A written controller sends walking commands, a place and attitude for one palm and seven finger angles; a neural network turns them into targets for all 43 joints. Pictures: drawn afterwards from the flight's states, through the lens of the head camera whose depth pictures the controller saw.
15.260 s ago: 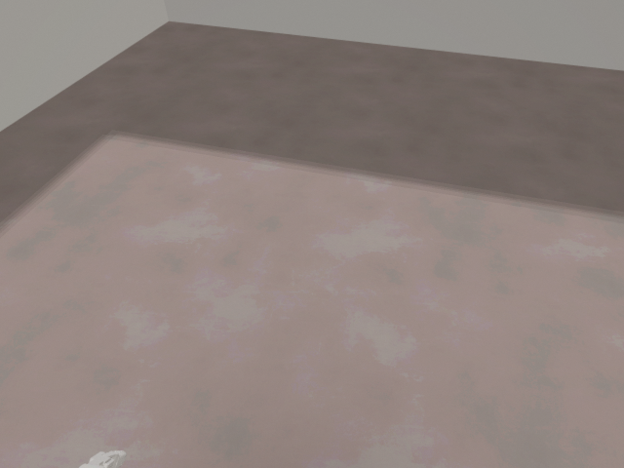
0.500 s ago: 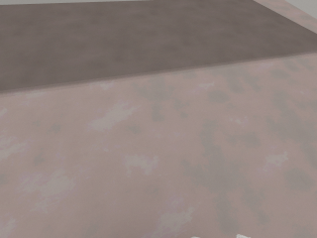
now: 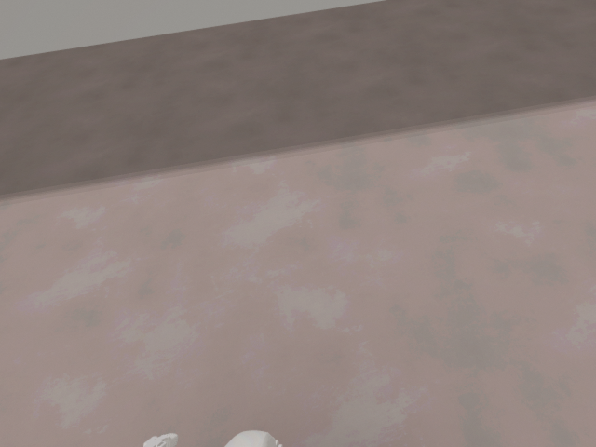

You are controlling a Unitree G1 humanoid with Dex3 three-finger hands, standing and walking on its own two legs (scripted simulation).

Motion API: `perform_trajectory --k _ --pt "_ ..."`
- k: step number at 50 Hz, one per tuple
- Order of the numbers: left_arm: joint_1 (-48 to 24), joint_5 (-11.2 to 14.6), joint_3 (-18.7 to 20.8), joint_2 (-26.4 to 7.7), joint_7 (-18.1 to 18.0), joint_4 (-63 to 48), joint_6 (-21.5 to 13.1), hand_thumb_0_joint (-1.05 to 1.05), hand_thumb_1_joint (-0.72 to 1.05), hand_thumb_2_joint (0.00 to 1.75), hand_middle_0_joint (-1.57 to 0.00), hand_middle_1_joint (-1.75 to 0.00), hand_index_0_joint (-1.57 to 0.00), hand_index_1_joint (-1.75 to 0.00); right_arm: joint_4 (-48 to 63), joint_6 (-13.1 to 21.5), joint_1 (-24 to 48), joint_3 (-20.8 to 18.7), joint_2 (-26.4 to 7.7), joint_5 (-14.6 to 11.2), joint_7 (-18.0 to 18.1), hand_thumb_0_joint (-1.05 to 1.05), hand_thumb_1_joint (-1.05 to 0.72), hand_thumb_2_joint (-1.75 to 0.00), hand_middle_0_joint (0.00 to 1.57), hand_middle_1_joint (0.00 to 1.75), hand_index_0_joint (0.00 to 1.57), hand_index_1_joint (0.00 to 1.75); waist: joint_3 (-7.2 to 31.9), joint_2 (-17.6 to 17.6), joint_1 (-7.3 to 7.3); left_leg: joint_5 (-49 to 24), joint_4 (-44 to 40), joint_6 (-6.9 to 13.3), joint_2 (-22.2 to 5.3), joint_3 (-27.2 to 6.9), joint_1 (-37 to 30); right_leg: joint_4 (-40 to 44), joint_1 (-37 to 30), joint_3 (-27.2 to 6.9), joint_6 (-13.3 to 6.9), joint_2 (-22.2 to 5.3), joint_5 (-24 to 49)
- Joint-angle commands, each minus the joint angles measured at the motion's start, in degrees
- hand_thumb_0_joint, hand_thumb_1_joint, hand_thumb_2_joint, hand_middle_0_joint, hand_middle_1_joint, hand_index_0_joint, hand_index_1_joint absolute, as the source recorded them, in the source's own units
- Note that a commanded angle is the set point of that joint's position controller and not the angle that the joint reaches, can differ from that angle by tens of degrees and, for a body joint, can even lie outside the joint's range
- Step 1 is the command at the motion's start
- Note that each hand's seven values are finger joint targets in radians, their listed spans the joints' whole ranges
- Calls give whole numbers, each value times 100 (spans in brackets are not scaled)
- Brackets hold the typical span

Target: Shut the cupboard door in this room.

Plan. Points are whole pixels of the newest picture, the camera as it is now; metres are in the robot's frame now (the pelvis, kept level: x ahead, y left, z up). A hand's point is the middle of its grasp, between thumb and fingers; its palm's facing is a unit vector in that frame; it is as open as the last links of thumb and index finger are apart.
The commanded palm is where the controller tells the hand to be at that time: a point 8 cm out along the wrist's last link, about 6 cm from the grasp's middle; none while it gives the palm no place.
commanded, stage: turn or walk to find it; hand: left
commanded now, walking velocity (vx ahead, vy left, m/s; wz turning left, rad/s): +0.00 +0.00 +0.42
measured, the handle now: out of the picture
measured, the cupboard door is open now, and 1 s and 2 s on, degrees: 78 78 78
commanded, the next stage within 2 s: stand and wait in 1.14 s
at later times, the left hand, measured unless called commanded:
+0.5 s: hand out of the picture -0.04 +0.26 -0.18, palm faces +0.28 -0.93 -0.25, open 7.4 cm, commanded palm none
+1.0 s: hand out of the picture -0.05 +0.17 -0.14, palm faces +0.43 -0.86 -0.28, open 7.4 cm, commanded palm none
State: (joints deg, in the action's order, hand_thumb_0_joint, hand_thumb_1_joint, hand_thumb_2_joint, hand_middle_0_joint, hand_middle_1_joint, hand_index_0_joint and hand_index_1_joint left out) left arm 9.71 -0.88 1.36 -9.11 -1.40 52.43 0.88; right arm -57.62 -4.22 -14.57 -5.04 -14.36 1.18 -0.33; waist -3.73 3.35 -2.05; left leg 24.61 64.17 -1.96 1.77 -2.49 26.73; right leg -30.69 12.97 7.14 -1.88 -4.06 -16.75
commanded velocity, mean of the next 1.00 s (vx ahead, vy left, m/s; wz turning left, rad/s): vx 0.00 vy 0.00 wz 0.42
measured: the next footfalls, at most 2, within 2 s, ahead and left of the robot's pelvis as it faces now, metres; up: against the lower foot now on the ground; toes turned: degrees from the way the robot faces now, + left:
left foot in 0.34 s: -0.01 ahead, +0.16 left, +0.00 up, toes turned +15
right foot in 0.76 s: +0.05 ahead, -0.09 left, +0.00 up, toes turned +14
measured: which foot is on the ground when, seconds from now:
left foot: up 0.00-0.32, down 0.34-0.76, up 0.78-1.00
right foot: down 0.00-0.34, up 0.36-0.74, down 0.76-1.00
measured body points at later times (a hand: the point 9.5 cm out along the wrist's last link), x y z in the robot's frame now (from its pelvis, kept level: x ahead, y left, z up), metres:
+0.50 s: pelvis -0.02 +0.04 +0.00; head -0.01 +0.06 +0.45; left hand -0.06 +0.31 -0.16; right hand +0.13 -0.18 -0.13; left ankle -0.05 +0.15 -0.74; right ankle -0.01 -0.10 -0.67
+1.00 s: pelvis -0.03 -0.03 +0.00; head +0.01 -0.05 +0.45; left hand -0.07 +0.22 -0.12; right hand +0.11 -0.25 -0.17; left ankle -0.14 +0.11 -0.63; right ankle +0.01 -0.10 -0.74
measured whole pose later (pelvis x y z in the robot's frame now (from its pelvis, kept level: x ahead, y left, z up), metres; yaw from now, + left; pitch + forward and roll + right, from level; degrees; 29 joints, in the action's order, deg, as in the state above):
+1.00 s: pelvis -0.03 -0.03 +0.00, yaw +26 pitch -1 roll +3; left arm 12.6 -0.9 1.4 -8.3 -1.3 53.6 0.7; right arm -57.9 -4.4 -13.7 -5.2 -15.0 1.3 -0.7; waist -3.8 3.1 -1.3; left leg 19.5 68.1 -3.4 -0.8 -2.6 27.5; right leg -28.5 12.1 10.7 -2.5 -4.9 -15.8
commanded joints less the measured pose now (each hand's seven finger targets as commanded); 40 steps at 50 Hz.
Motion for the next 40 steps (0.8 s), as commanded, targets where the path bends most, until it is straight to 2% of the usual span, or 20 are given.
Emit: perform_trajectory --k 1,4,8,11,14,15,16,17,18,19,20,23,26,32,34,36,37,38,39,40 --pt "-7 -15 281 -1084 -65 -363 -172 0 90 90 -20 -30 -20 -30 333 77 -66 -84 -304 10 -63 0 -90 -90 20 30 20 30 92 -1314 117 -452 557 -166 -329 -5 416 1438 -120 -771 -351 -1355 972" --pt "263 -40 318 -1165 -74 -257 -161 0 90 90 -20 -30 -20 -30 388 79 182 -54 -284 -2 -60 0 -90 -90 20 30 20 30 122 -1289 252 -272 7 -238 -406 125 360 1384 -384 -712 -450 -1494 1189" --pt "626 -82 376 -1338 -54 -81 -135 0 90 90 -20 -30 -20 -30 498 136 573 24 -181 -35 -50 0 -90 -90 20 30 20 30 277 -1409 474 160 -1140 -235 -402 410 42 1086 -733 -586 -587 -1635 2123" --pt "668 -95 431 -1471 -43 -18 -109 0 90 90 -20 -30 -20 -30 536 210 611 83 -149 -79 -30 0 -90 -90 20 30 20 30 475 -1510 508 256 -1949 -161 -356 611 -340 770 -870 -508 -653 -1722 2652" --pt "539 -63 441 -1490 -32 34 -69 0 90 90 -20 -30 -20 -30 461 271 298 85 -186 -81 -15 0 -90 -90 20 30 20 30 659 -1487 295 -566 -3171 -87 -282 808 -1127 268 -633 -232 -347 -1627 2558" --pt "440 -16 436 -1434 -26 26 -41 0 90 90 -20 -30 -20 -30 400 313 60 61 -294 -72 -20 0 -90 -90 20 30 20 30 751 -1158 116 -1316 -3920 -29 -340 742 -1724 -133 -292 5 -96 -1486 2157" --pt "528 33 406 -1186 -13 -54 6 0 90 90 -20 -30 -20 -30 390 379 -97 -18 -691 -45 -11 0 -90 -90 20 30 20 30 907 -89 31 -2074 -4390 231 -1031 -186 -2507 -1035 579 281 233 -1057 1046" --pt "351 35 275 -819 24 -237 31 0 90 90 -20 -30 -20 -30 408 384 -287 -133 -1186 -22 15 0 -90 -90 20 30 20 30 762 1491 -92 -3887 -4559 769 -2273 -1719 -2856 -2138 1868 338 616 -356 -1709" --pt "89 5 250 -872 -3 -310 97 0 90 90 -20 -30 -20 -30 330 322 -414 -149 -1319 -11 47 0 -90 -90 20 30 20 30 739 1076 -194 -4089 -4538 1235 -2597 -1674 -2442 -2780 1756 -160 560 -333 -2049" --pt "-5 -14 275 -876 10 -267 124 0 90 90 -20 -30 -20 -30 337 342 -229 -103 -1138 5 98 0 -90 -90 20 30 20 30 549 790 -122 -3791 -4602 1269 -2363 -1424 -2211 -3021 1820 -363 545 -402 -1710" --pt "-88 -13 293 -872 15 -189 147 0 90 90 -20 -30 -20 -30 378 353 36 -68 -1020 16 143 0 -90 -90 20 30 20 30 363 1153 -41 -3733 -4584 1184 -2064 -1276 -2061 -3178 1922 -457 580 -393 -1405" --pt "168 8 308 -947 80 0 133 0 90 90 -20 -30 -20 -30 533 369 558 38 -802 3 157 0 -90 -90 20 30 20 30 159 749 194 -3549 -4523 1035 -1594 -714 -1710 -3241 1670 -486 620 -275 -826" --pt "131 16 290 -896 76 -20 131 0 90 90 -20 -30 -20 -30 531 382 365 8 -846 -10 143 0 -90 -90 20 30 20 30 290 432 132 -3396 -4552 1044 -1507 -810 -1855 -2981 1598 -490 668 -160 -691" --pt "-57 42 247 -784 41 -218 88 0 90 90 -20 -30 -20 -30 560 322 285 -73 -889 34 112 0 -90 -90 20 30 20 30 354 500 47 -3263 -4385 1158 -1531 -1266 -1739 -1635 1078 -461 638 19 -961" --pt "156 63 242 -775 30 -187 46 0 90 90 -20 -30 -20 -30 604 304 396 -85 -886 39 101 0 -90 -90 20 30 20 30 466 623 141 -3422 -4187 1106 -1435 -1371 -1576 -922 614 -390 606 134 -749" --pt "561 64 271 -847 20 -70 -27 0 90 90 -20 -30 -20 -30 647 288 509 -93 -828 -3 88 0 -90 -90 20 30 20 30 574 432 369 -2979 -3783 844 -1156 -1270 -1054 277 -324 -306 586 164 263" --pt "826 24 315 -1095 1 -38 -99 0 90 90 -20 -30 -20 -30 664 294 473 -83 -645 -50 64 0 -90 -90 20 30 20 30 746 -145 468 -2160 -3250 530 -780 -1023 -554 1018 -1050 -686 510 -233 719" --pt "941 -74 430 -1621 -54 -27 -159 0 90 90 -20 -30 -20 -30 783 304 400 -15 -185 -86 35 0 -90 -90 20 30 20 30 788 -1831 496 -208 -2010 90 43 -110 519 1341 -1644 -2167 17 -1720 1264" --pt "929 -40 431 -1804 -58 -125 -132 0 90 90 -20 -30 -20 -30 897 253 639 -55 -357 -54 54 0 -90 -90 20 30 20 30 556 -1960 601 1029 -856 36 81 -150 533 1446 -787 -2621 -554 -2445 1776" --pt "616 -19 428 -1541 -78 -188 -151 0 90 90 -20 -30 -20 -30 774 182 537 -102 -482 -14 46 0 -90 -90 20 30 20 30 445 -1544 436 697 -110 71 -78 -455 417 1577 -301 -2323 -700 -2216 1169"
